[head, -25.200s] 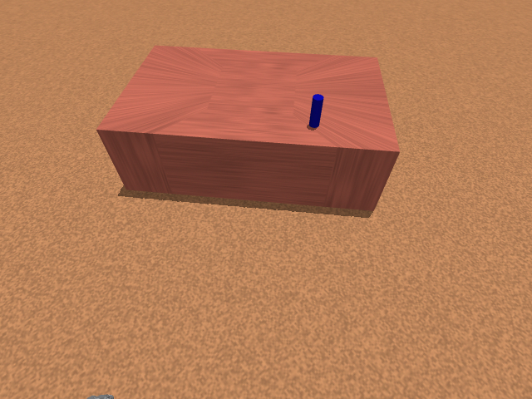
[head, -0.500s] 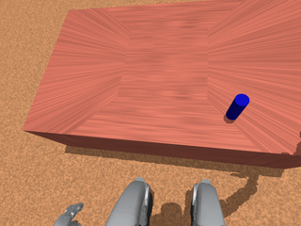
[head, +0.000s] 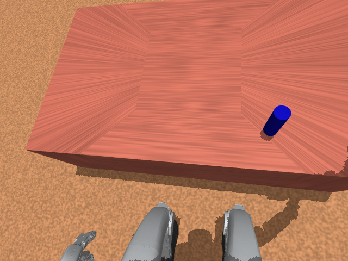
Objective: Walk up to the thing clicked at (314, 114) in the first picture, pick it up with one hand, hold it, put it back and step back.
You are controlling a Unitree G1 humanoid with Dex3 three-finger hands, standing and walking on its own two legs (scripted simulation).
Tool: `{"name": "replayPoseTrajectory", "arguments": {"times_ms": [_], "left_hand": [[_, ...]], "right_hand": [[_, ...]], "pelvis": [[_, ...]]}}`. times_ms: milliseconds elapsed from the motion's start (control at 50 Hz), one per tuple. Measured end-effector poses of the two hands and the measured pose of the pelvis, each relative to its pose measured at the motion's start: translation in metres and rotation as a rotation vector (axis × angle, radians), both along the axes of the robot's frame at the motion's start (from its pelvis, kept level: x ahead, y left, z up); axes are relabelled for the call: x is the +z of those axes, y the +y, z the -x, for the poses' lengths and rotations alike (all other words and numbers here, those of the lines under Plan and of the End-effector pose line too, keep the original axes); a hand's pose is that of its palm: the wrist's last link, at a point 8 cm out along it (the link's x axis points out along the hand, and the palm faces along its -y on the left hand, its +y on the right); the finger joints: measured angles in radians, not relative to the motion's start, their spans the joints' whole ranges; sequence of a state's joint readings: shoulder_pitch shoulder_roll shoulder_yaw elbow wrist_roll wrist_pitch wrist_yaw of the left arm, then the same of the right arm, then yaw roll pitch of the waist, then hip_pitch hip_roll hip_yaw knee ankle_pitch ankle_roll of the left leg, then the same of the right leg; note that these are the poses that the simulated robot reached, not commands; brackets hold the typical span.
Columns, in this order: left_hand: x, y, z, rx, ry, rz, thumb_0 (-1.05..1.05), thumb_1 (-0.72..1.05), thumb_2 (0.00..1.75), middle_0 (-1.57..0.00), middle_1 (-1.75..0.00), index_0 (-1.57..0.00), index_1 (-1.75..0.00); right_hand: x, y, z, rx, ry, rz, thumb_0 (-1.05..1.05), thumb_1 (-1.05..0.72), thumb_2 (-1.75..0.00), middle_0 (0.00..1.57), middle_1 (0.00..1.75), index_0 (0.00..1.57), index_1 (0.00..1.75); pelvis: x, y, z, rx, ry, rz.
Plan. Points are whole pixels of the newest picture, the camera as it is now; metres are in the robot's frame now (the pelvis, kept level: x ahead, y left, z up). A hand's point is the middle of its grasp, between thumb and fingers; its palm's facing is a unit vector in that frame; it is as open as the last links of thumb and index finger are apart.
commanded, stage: go down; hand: right
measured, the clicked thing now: (275, 122) +0.48 -0.22 -0.20
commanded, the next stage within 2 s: none
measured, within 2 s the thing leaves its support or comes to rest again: neither
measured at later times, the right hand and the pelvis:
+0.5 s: hand out of the picture +0.43 -0.41 +0.06, palm faces +0.25 +0.97 -0.01, open 16.9 cm; pelvis +0.00 +0.00 +0.00, yaw +0 degrees
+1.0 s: hand out of the picture +0.42 -0.41 +0.07, palm faces +0.24 +0.97 -0.01, open 16.9 cm; pelvis +0.00 +0.00 +0.00, yaw +0 degrees
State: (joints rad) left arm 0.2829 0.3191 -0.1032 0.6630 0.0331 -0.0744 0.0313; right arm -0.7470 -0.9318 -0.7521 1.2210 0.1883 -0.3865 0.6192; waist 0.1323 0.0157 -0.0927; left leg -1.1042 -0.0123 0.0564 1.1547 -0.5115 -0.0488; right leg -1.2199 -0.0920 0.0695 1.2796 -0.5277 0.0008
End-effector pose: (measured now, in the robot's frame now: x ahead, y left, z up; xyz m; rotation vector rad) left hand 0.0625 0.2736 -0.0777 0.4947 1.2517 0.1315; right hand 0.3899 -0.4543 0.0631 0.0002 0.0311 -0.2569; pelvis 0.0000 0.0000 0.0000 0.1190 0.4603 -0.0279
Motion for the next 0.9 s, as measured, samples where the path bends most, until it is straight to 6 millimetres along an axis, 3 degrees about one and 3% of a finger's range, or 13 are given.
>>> {"name": "replayPoseTrajectory", "arguments": {"times_ms": [140,280,420,540,720,900], "left_hand": [[0.006,-0.002,-0.003,0.006,-0.022,0.002,0.0,0.89,0.89,-0.21,-0.29,-0.2,-0.29],[0.011,0.003,0.0,-0.001,-0.035,-0.01,0.0,0.89,0.89,-0.21,-0.29,-0.2,-0.29],[0.002,0.003,0.011,0.003,0.009,0.002,0.0,0.9,0.89,-0.21,-0.29,-0.2,-0.29],[0.002,-0.001,0.01,0.012,0.012,-0.006,0.0,0.9,0.89,-0.21,-0.29,-0.2,-0.29],[0.015,-0.002,-0.003,-0.001,-0.045,-0.024,0.0,0.89,0.89,-0.21,-0.29,-0.2,-0.29],[0.006,-0.004,0.006,0.004,-0.012,0.004,0.0,0.9,0.89,-0.21,-0.29,-0.2,-0.29]], "right_hand": [[0.006,0.011,-0.006,0.024,-0.005,-0.023,-0.01,0.41,-0.1,0.05,0.06,0.05,0.06],[0.022,0.001,-0.015,-0.011,-0.011,-0.012,-0.01,0.41,-0.11,0.05,0.06,0.05,0.06],[0.009,-0.005,-0.005,-0.018,0.023,0.002,-0.01,0.42,-0.11,0.04,0.06,0.05,0.06],[0.0,0.001,-0.002,0.015,-0.003,-0.002,-0.01,0.41,-0.11,0.04,0.06,0.05,0.06],[0.012,0.005,-0.015,0.017,-0.005,-0.025,-0.01,0.4,-0.1,0.05,0.06,0.05,0.05],[0.014,-0.003,-0.008,-0.006,0.014,0.001,-0.01,0.41,-0.11,0.05,0.06,0.05,0.06]], "pelvis": [[0.006,0.003,-0.001,-0.013,-0.013,0.0],[0.005,0.003,0.0,-0.007,-0.012,-0.001],[-0.001,0.0,0.003,0.003,0.001,-0.002],[-0.001,-0.001,0.004,-0.005,-0.005,-0.003],[0.007,-0.002,0.003,-0.009,-0.016,-0.007],[0.004,-0.004,0.002,0.002,-0.007,-0.003]]}}
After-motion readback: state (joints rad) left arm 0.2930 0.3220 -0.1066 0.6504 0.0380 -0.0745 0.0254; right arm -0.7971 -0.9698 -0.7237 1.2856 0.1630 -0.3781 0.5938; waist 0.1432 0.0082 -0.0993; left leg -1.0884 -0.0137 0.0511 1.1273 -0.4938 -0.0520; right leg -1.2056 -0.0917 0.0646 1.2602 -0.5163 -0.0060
